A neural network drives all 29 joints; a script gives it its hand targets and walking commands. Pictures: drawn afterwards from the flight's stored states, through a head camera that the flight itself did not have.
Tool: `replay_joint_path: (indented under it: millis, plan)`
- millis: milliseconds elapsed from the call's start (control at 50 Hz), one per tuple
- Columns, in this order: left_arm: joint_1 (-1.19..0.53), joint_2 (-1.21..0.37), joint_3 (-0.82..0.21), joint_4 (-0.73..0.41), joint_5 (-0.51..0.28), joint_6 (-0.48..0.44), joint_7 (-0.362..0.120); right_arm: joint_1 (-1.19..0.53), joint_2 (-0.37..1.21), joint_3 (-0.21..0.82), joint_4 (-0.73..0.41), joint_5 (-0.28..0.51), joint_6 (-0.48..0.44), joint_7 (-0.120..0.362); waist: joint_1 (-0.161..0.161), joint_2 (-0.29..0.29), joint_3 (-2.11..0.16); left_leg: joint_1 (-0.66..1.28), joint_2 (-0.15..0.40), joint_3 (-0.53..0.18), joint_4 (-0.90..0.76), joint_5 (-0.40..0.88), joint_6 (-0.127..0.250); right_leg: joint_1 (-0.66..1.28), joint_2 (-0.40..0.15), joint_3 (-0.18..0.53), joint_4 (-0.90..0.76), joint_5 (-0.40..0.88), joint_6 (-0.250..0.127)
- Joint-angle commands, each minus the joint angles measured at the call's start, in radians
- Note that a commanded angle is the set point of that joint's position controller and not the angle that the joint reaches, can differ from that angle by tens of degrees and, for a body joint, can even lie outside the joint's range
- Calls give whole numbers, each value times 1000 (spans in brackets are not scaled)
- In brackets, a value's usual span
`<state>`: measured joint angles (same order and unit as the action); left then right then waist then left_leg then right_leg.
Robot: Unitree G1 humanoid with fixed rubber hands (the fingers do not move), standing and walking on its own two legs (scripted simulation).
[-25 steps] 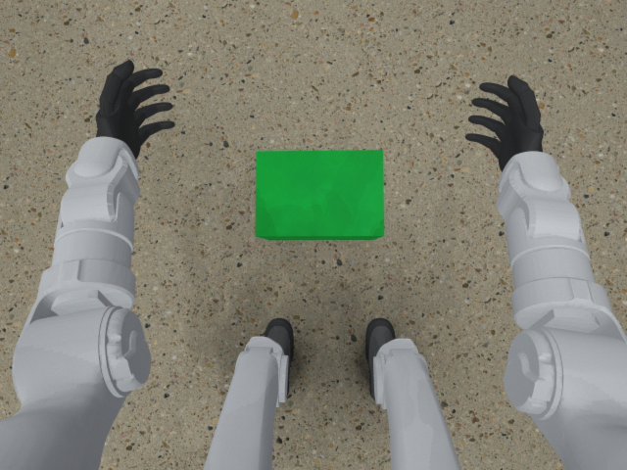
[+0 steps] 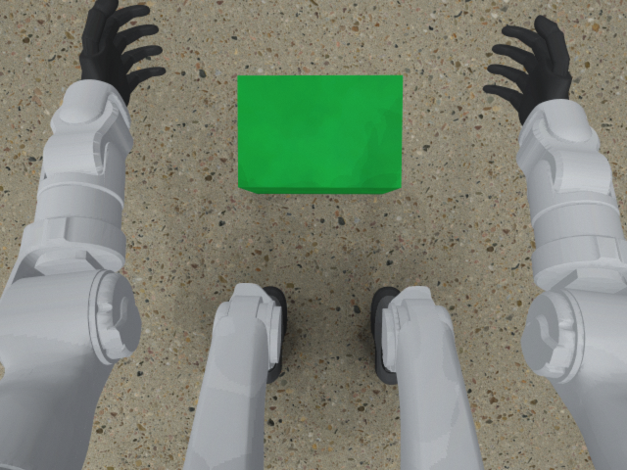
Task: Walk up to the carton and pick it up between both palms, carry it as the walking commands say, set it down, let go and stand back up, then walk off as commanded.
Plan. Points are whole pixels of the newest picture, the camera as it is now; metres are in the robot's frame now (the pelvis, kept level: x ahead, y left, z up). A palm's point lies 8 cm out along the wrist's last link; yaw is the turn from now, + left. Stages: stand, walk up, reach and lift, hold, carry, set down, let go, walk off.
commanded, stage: reach and lift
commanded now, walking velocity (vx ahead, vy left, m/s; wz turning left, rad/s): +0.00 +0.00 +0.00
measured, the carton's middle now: (319, 142) +0.52 +0.02 -0.43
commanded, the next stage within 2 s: none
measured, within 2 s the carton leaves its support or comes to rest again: neither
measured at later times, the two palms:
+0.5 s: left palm (174, 122) +0.51 +0.23 -0.26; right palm (474, 131) +0.51 -0.20 -0.27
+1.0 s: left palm (196, 139) +0.51 +0.23 -0.35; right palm (451, 143) +0.51 -0.20 -0.36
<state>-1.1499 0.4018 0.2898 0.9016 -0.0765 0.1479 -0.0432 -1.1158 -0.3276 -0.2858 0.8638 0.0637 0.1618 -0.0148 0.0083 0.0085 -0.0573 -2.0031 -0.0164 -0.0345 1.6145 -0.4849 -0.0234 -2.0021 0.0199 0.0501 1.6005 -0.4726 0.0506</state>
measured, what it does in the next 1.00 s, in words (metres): lowers itself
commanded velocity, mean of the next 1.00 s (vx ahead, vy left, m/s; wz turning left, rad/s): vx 0.00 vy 0.00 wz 0.00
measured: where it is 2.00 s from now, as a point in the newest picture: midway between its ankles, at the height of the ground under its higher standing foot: (328, 351)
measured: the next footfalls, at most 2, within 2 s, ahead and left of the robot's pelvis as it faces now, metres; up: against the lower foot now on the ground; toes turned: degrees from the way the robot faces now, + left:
none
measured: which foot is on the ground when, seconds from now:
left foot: down 0.00-1.00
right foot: down 0.00-1.00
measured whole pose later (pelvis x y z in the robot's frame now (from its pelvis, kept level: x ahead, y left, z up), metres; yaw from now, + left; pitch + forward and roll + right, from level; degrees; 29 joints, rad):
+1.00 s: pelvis -0.02 +0.00 -0.17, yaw +0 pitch +39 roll -1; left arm -1.41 0.46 0.08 1.17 -0.25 0.01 0.05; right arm -1.39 -0.40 -0.10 1.16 0.26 0.02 -0.09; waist 0.01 0.00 0.34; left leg -2.33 0.01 -0.03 2.23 -0.57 -0.02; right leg -2.32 0.00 0.03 2.22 -0.57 0.04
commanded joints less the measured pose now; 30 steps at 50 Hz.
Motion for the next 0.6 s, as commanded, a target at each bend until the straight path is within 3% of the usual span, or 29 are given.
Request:
replay_joint_path:
  millis: [0,20,40,60,80,100,120,140,160,180,200,220,240,260,280,300,320,340,360,380,400,420,440,460,480,520,540,560,580]
  plan:
    - [-211,163,-14,-121,-23,-27,18,-198,-152,1,-150,29,-30,-19,5,7,-1168,608,-25,96,-6,401,-27,521,41,-139,12,336,11]
    - [-211,169,-20,-140,-26,-27,20,-203,-174,-15,-184,26,-35,-25,-16,28,-1175,616,-21,95,6,399,-24,490,45,-145,24,329,12]
    - [-199,131,-23,-82,-26,-26,23,-199,-144,4,-139,31,-35,-22,11,18,-1098,599,-23,83,13,410,-22,423,44,-139,23,307,9]
    - [-218,127,-45,-91,-35,-33,20,-199,-139,10,-85,24,-38,-17,-17,36,-1042,557,-22,89,22,348,-24,390,37,-146,35,259,7]
    - [-211,157,-18,-93,-25,-29,25,-194,-160,14,-93,21,-36,-19,5,-2,-1051,566,-26,82,29,343,-17,383,37,-144,51,247,8]
    - [-237,159,-11,-126,-33,-31,27,-217,-166,15,-140,31,-40,-20,-4,-4,-1056,548,-19,87,52,350,-22,385,36,-143,64,255,6]
    - [-247,161,-28,-109,-35,-30,34,-232,-166,8,-131,39,-38,-31,-6,19,-1128,580,-17,88,74,344,-20,429,31,-138,80,263,11]
    - [-249,172,-19,-51,-42,-34,34,-234,-171,25,-52,41,-38,-29,17,-2,-1028,487,-18,100,91,290,-20,380,27,-131,95,217,9]
    - [-258,160,-36,-51,-42,-31,30,-247,-167,27,-65,39,-39,-27,-12,-7,-986,426,-16,100,92,249,-21,393,24,-129,98,201,4]
    - [-259,146,-36,-6,-30,-32,28,-244,-145,38,-15,51,-35,-28,21,28,-959,414,-12,115,98,222,-21,376,21,-117,105,179,2]
    - [-270,168,-18,-11,-34,-37,33,-278,-152,45,-43,50,-39,-31,10,-13,-932,358,-6,101,112,192,-16,364,16,-124,130,168,9]
    - [-262,125,-30,-10,-34,-40,34,-252,-145,39,-17,45,-47,-30,-11,-15,-919,355,-4,96,115,200,-16,359,19,-123,140,180,1]
    - [-273,132,-35,7,-46,-44,34,-294,-144,42,-6,47,-49,-31,-1,-26,-903,335,-4,91,124,211,-16,351,15,-125,158,183,2]
    - [-309,154,-49,-19,-45,-49,41,-327,-165,55,-52,74,-56,-37,7,-4,-999,409,0,93,155,212,-15,364,16,-124,174,179,9]
    - [-306,162,-47,36,-42,-53,47,-331,-179,46,-14,74,-60,-47,24,18,-941,391,2,95,168,206,-11,294,15,-123,183,148,9]
    - [-325,177,-32,1,-44,-64,48,-337,-155,74,-21,82,-64,-39,23,-38,-944,332,-1,95,186,228,-14,338,13,-125,205,194,8]
    - [-335,175,-45,5,-47,-64,53,-316,-165,62,17,84,-61,-44,1,-2,-993,347,3,107,199,216,-17,379,7,-120,218,200,5]
    - [-336,167,-59,35,-60,-68,52,-321,-158,67,43,82,-65,-51,13,-5,-928,328,2,97,199,194,-15,321,10,-122,227,160,7]
    - [-346,182,-50,28,-56,-72,57,-340,-179,58,13,64,-72,-57,-12,-18,-892,303,8,88,218,179,-11,287,4,-121,239,143,9]
    - [-335,188,-47,28,-51,-78,61,-327,-176,62,33,78,-78,-55,14,-17,-941,340,5,89,228,210,-11,302,6,-119,257,167,10]
    - [-350,166,-83,11,-76,-78,67,-323,-174,75,38,85,-81,-61,-14,-13,-999,406,10,77,241,241,-13,332,7,-125,269,196,9]
    - [-365,180,-94,33,-80,-84,72,-352,-165,99,49,116,-82,-60,18,10,-1004,395,8,90,267,230,-13,322,4,-118,284,177,7]
    - [-350,194,-88,71,-75,-87,72,-356,-183,84,67,109,-86,-62,9,7,-935,362,13,81,278,241,-12,269,4,-122,301,178,9]
    - [-369,173,-99,32,-75,-89,74,-343,-184,91,42,121,-96,-60,14,23,-1011,405,11,86,285,259,-16,314,5,-126,317,205,5]
    - [-331,174,-99,109,-74,-94,78,-331,-200,78,103,104,-103,-65,10,11,-900,360,15,69,289,240,-8,231,2,-125,334,168,9]
    - [-377,164,-118,58,-95,-103,79,-346,-209,84,83,104,-117,-66,-31,21,-897,326,17,70,323,261,-16,251,-7,-107,342,210,-3]
    - [-374,162,-131,31,-106,-111,76,-395,-206,80,18,119,-126,-69,-5,33,-954,373,15,59,334,291,-7,254,-5,-119,368,229,4]
    - [-389,185,-129,77,-107,-115,81,-363,-211,99,88,125,-127,-70,-13,10,-916,343,20,68,360,302,-15,241,-8,-107,375,240,2]
    - [-382,181,-137,48,-119,-118,84,-374,-207,104,45,127,-132,-74,-12,1,-959,372,15,61,358,318,-11,273,-4,-111,385,256,6]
